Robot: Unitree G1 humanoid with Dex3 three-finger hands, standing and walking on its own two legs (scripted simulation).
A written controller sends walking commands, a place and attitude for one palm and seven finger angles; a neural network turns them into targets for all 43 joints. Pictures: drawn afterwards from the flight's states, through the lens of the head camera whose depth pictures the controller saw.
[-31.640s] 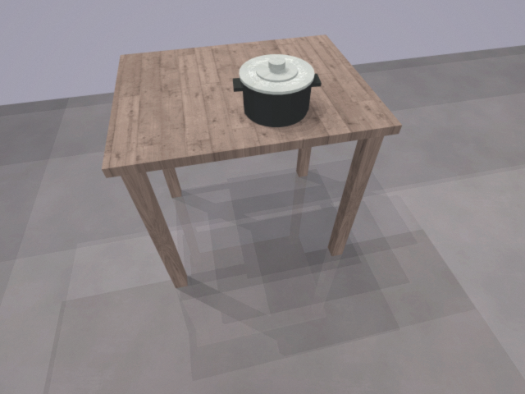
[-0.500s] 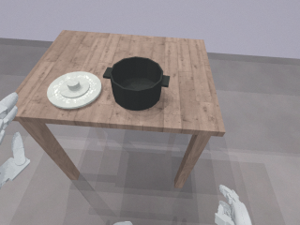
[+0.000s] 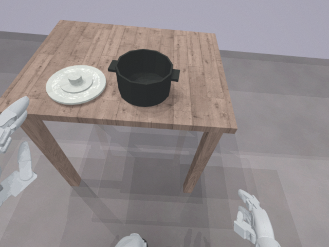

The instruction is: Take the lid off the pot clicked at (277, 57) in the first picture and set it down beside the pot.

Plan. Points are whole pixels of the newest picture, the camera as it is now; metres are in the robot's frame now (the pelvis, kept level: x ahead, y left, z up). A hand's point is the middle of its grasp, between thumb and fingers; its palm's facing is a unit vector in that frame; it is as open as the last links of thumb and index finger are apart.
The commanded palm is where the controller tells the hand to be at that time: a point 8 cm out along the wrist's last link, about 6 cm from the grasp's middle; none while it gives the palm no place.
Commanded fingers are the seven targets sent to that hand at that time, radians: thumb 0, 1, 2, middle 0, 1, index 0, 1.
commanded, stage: step back with the hand held close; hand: left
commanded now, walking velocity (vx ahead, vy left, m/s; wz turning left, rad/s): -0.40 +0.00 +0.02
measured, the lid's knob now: (75, 77) +0.62 +0.35 +0.00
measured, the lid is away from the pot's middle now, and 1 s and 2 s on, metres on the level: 0.24 0.24 0.24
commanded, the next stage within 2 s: stop stepping back and stand still in 0.40 s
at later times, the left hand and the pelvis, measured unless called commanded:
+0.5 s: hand out of the picture +0.11 +0.23 +0.19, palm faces +0.23 -0.85 -0.48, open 7.4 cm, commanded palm +0.04 +0.28 +0.19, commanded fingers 0.00 0.90 0.90 -0.20 -0.30 -0.20 -0.30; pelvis -0.10 +0.01 +0.01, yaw -3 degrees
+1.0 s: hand out of the picture +0.01 +0.26 +0.17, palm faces +0.35 -0.84 -0.41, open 7.4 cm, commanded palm -0.04 +0.30 +0.19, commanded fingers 0.00 0.90 0.90 -0.20 -0.30 -0.20 -0.30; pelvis -0.17 +0.02 +0.01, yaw +0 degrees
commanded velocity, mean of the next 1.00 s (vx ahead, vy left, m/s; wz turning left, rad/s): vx -0.08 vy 0.00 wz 0.01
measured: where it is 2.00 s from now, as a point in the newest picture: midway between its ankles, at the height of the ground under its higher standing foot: outside the picture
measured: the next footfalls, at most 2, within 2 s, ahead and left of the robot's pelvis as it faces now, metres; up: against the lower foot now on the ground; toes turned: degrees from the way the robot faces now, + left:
left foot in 0.18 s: +0.06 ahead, +0.11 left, +0.00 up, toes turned +0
right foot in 0.48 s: -0.12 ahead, -0.08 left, +0.00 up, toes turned +2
